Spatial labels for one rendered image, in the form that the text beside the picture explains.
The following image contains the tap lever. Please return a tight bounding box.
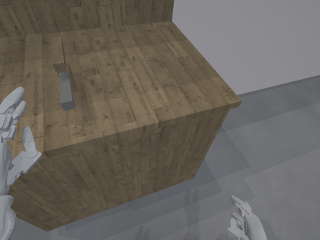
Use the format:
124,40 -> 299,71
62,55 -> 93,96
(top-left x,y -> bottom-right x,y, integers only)
59,71 -> 76,111

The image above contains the robot left forearm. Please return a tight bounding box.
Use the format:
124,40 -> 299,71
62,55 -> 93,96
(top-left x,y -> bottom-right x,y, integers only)
0,195 -> 17,240

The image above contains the left robot hand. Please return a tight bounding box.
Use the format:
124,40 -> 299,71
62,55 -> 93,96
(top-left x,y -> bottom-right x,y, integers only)
0,86 -> 42,196

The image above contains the counter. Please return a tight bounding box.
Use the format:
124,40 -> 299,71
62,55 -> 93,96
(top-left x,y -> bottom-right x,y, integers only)
0,0 -> 242,232

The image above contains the right robot hand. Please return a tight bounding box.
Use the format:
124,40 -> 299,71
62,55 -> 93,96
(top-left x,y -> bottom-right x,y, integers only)
227,195 -> 267,240

